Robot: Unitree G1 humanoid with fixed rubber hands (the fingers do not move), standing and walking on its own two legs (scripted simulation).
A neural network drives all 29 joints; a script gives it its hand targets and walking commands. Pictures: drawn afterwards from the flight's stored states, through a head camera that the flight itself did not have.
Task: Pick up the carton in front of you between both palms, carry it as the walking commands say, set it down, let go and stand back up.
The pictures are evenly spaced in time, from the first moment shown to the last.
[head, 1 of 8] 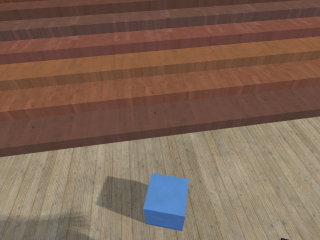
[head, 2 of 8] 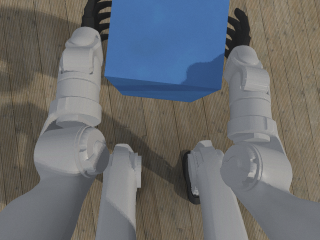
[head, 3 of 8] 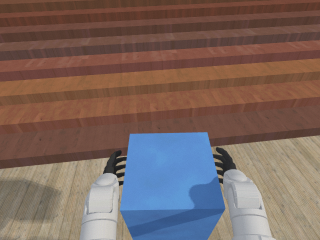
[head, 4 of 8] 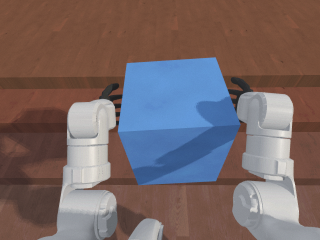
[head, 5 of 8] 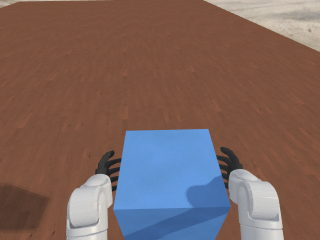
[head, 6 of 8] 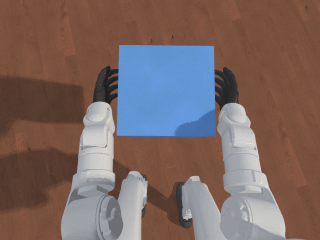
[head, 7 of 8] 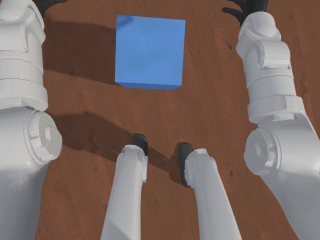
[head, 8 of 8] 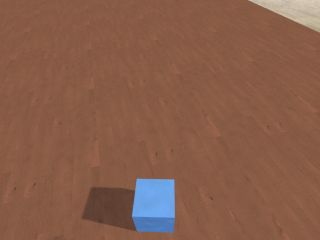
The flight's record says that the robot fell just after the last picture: no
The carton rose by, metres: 1.57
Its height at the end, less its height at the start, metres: +0.82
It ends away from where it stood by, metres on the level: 4.86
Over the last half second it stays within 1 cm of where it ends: yes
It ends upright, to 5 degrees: yes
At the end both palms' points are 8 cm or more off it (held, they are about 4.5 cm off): yes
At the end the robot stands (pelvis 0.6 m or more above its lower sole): yes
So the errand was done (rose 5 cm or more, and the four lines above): yes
